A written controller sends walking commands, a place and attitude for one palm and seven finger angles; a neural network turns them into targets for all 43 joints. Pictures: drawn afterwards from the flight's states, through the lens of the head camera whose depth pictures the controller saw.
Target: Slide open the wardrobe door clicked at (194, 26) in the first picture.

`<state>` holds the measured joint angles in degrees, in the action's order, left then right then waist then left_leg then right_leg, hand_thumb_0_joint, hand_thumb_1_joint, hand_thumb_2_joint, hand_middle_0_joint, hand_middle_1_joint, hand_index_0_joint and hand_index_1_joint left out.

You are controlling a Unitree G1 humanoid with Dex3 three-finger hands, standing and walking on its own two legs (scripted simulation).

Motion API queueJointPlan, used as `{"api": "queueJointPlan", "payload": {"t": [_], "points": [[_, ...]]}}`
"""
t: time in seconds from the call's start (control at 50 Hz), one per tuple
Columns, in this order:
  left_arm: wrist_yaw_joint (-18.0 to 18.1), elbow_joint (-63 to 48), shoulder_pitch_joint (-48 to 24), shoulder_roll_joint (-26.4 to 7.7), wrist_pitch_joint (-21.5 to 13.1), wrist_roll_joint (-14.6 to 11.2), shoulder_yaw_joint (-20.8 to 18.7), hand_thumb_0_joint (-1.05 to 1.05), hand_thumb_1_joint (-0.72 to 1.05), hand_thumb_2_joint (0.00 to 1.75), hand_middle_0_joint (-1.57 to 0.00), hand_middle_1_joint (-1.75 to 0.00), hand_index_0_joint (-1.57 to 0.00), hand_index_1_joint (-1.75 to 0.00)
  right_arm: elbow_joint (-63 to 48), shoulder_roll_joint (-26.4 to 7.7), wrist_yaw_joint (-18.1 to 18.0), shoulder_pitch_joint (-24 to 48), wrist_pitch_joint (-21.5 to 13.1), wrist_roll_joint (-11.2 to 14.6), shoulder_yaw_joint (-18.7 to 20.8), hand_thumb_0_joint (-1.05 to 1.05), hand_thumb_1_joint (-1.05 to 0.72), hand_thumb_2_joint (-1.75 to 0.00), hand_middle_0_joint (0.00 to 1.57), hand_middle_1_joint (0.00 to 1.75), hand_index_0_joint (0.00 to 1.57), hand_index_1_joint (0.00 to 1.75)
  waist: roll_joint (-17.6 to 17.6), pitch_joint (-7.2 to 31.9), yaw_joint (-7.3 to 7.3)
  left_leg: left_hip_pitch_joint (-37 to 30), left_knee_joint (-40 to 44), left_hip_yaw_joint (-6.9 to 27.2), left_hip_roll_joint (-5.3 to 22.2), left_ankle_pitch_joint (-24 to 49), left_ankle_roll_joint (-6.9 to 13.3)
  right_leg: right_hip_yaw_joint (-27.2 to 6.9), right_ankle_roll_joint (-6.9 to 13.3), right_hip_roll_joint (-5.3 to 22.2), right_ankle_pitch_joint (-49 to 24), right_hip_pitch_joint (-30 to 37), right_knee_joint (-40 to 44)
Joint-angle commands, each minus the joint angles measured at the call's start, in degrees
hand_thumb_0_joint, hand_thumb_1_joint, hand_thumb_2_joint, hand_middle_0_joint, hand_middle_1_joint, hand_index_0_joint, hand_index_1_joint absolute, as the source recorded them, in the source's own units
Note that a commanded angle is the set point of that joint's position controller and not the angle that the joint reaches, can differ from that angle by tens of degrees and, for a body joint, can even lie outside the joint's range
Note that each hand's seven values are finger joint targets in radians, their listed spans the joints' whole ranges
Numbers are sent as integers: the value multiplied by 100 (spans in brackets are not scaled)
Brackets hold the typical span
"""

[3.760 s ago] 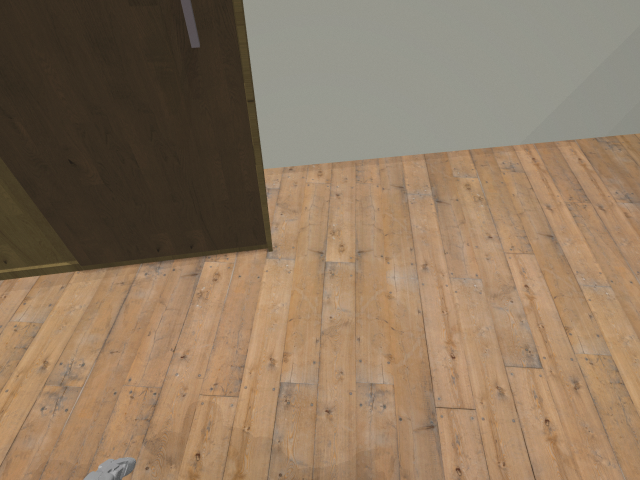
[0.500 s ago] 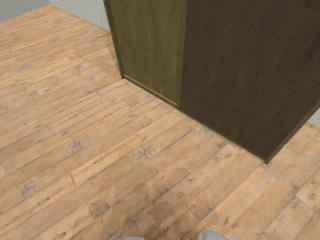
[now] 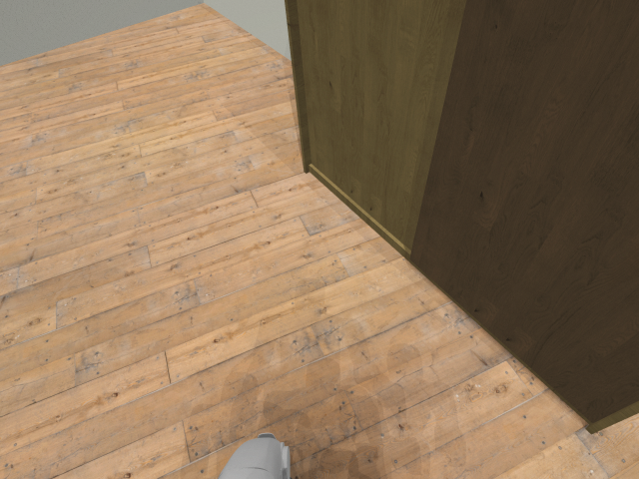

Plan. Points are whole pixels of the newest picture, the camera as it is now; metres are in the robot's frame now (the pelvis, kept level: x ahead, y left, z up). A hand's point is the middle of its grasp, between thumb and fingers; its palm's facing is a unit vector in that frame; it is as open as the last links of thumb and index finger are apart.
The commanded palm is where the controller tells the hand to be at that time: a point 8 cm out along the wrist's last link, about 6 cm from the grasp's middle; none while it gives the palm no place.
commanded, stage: turn to face it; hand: right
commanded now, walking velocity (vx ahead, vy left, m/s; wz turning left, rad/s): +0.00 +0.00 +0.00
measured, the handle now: out of the picture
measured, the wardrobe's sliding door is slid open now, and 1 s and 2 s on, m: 0.00 0.00 0.00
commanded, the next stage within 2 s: take the last steps up to it in 1.64 s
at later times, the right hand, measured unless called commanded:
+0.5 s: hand out of the picture +0.15 -0.19 -0.20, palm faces +0.18 +0.98 -0.13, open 7.4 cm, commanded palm none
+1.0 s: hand out of the picture +0.09 -0.21 -0.16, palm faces +0.42 +0.87 -0.28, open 7.4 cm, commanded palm none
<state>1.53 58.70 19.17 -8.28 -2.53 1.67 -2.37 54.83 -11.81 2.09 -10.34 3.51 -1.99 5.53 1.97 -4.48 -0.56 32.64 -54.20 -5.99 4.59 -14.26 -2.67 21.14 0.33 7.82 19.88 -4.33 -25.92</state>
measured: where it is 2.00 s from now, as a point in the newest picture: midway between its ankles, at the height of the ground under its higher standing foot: outside the picture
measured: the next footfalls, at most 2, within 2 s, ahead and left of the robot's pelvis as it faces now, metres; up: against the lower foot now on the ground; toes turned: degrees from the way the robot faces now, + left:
left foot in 0.12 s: +0.14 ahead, +0.13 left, +0.00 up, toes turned +10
right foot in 0.46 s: +0.11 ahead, -0.11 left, +0.00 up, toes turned -18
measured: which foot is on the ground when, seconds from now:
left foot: up 0.00-0.10, down 0.12-0.48, up 0.50-1.00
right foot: down 0.00-0.12, up 0.14-0.44, down 0.46-1.00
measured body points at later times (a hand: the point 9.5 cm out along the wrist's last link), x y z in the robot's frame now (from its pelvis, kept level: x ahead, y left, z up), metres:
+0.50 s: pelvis +0.07 -0.01 -0.03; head +0.09 -0.05 +0.42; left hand +0.13 +0.23 -0.16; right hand +0.14 -0.25 -0.19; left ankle +0.10 +0.12 -0.73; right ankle +0.07 -0.10 -0.74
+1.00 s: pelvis +0.06 +0.03 -0.01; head +0.11 +0.03 +0.44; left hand +0.23 +0.25 -0.16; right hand +0.07 -0.25 -0.13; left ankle +0.11 +0.16 -0.74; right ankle +0.07 -0.09 -0.74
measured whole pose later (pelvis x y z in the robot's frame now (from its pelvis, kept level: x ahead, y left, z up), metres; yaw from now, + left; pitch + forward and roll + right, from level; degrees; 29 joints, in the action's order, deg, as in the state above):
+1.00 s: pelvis +0.06 +0.03 -0.01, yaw -25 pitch +1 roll +0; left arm -0.5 53.2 11.4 -13.7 2.4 1.3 -4.9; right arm 50.8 -12.7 -0.9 -7.0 2.1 -0.4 3.7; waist -1.9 -3.6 -2.1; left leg 16.5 -34.8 -0.5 1.8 -20.2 -4.3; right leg -5.5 0.9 -3.6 10.1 -20.9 -30.2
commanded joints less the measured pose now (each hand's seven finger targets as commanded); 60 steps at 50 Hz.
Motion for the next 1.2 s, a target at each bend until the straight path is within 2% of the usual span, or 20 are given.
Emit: {"api": "queueJointPlan", "payload": {"t": [0.0,0.06,0.08,0.1,0.12,0.14,0.18,0.24,0.4,0.42,0.44,0.46,0.48,0.58,0.8,0.94,0.96,1.0,1.08,1.18], "points": [[18,-166,346,-986,38,11,-294,0,90,90,-20,-30,-20,-30,-574,-46,-31,564,-221,24,-53,0,-90,-90,20,30,20,30,-1355,155,-216,-149,1097,-200,-158,-216,156,-393,447,1450,-4167,518,174],[-18,-80,284,-1005,60,-60,-259,0,90,90,-20,-30,-20,-30,-211,-217,-159,-488,-414,-21,-75,0,-90,-90,20,30,20,30,-997,781,294,-1985,2490,-344,-418,796,326,-389,182,1165,-4664,156,-1258],[-62,-73,477,-742,59,-130,-199,0,90,90,-20,-30,-20,-30,18,-672,-250,-1044,-528,-59,0,0,-90,-90,20,30,20,30,-71,1430,467,-3639,2525,478,421,2778,553,-414,-69,828,-3192,-1024,-2413],[-43,-204,479,-327,50,-182,-87,0,90,90,-20,-30,-20,-30,240,-1140,-318,-1558,-603,13,85,0,-90,-90,20,30,20,30,1102,2039,578,-4770,2353,2062,1978,5872,1291,-704,-313,-35,1395,-2346,-3810],[38,-245,337,-429,125,-187,-84,0,90,90,-20,-30,-20,-30,207,-1127,-347,-1423,-582,128,-9,0,-90,-90,20,30,20,30,401,1925,515,-4114,2540,1587,2080,6376,1576,-1694,-224,-87,1696,-2124,-4087],[33,-189,375,-264,196,-183,-61,0,90,90,-20,-30,-20,-30,158,-1104,-368,-968,-592,105,-13,0,-90,-90,20,30,20,30,958,1807,341,-3639,2823,1637,2063,5119,1603,-1959,-236,-39,1593,-2134,-4223],[14,-21,186,-305,341,-120,-80,0,90,90,-20,-30,-20,-30,14,-639,-426,-147,-524,87,-156,0,-90,-90,20,30,20,30,650,689,125,-2141,3367,1141,1785,3167,1358,-2006,-259,34,1199,-1950,-4088],[-65,58,482,-220,479,-97,-75,0,90,90,-20,-30,-20,-30,-169,-616,-472,386,-425,54,-150,0,-90,-90,20,30,20,30,585,404,-162,-1385,3632,320,1591,1561,1072,-1758,-296,-46,818,-1718,-3631],[-212,-353,155,-393,399,-37,-169,0,90,90,-20,-30,-20,-30,-313,-748,-432,233,-281,69,15,0,-90,-90,20,30,20,30,509,446,-112,-1467,2680,-324,1473,373,618,-1211,-263,-278,-245,-1256,-1187],[-229,-344,298,-565,372,-26,-215,0,90,90,-20,-30,-20,-30,-360,-652,-411,221,-246,108,2,0,-90,-90,20,30,20,30,-144,463,-199,-1116,2068,-456,1302,-97,417,-1461,-194,-147,-674,-826,-448],[-219,-438,471,-1088,326,18,-335,0,90,90,-20,-30,-20,-30,-536,-351,-371,161,-192,147,-17,0,-90,-90,20,30,20,30,-1709,389,-287,-261,863,-716,565,-1316,-10,-3294,312,908,-1418,-721,413],[-156,-507,639,-1523,306,77,-432,0,90,90,-20,-30,-20,-30,-825,-182,-354,586,-174,127,-73,0,-90,-90,20,30,20,30,-2172,232,-522,296,-542,-343,97,-2336,-170,-4650,1028,1881,-1943,-925,1181],[-75,-415,589,-1562,269,54,-438,0,90,90,-20,-30,-20,-30,-801,-223,-373,706,-148,65,-56,0,-90,-90,20,30,20,30,-1887,456,-467,463,-1285,339,148,-1988,-77,-4710,1017,1765,-1820,-821,1161],[-6,-699,-320,-1170,137,-26,-295,0,90,90,-20,-30,-20,-30,-407,-399,-284,137,-203,82,33,0,-90,-90,20,30,20,30,-881,881,-49,260,-1434,550,194,-546,-250,-3092,672,733,-3005,-234,669],[-82,-751,-340,-1526,295,-22,-449,0,90,90,-20,-30,-20,-30,-616,-577,-331,462,-160,142,-5,0,-90,-90,20,30,20,30,-990,791,-258,-252,30,620,-32,-1035,-337,-3830,981,633,-2661,-93,644],[-163,-1004,-965,-1593,413,-38,-525,0,90,90,-20,-30,-20,-30,-617,-662,-380,-291,-253,188,-28,0,-90,-90,20,30,20,30,-1061,972,99,-2107,2399,468,-370,-342,-132,-4121,688,159,-2202,-1173,200],[-184,-1080,-1021,-1469,424,-79,-517,0,90,90,-20,-30,-20,-30,-585,-822,-401,-521,-291,167,9,0,-90,-90,20,30,20,30,-685,997,226,-2833,3257,615,-124,52,-45,-3962,417,-104,-1564,-1759,-142],[-220,-1317,-1011,-1005,441,-64,-456,0,90,90,-20,-30,-20,-30,-805,-1606,-431,-355,-313,46,95,0,-90,-90,20,30,20,30,1555,609,244,-2749,4286,2829,2403,-543,987,-2403,-289,-1236,1241,-3344,-2715],[-339,-989,-917,-1111,598,4,-468,0,90,90,-20,-30,-20,-30,-989,-926,-410,487,-381,72,-72,0,-90,-90,20,30,20,30,675,-112,-195,-1562,3831,1074,1363,333,767,-2344,-348,-653,133,-2983,-4591],[-355,-1021,-1208,-1023,620,-35,-388,0,90,90,-20,-30,-20,-30,-797,-1055,-403,-163,-387,48,-54,0,-90,-90,20,30,20,30,829,214,104,-2341,3586,527,1417,1084,844,-1972,-515,-566,245,-2809,-3803]]}}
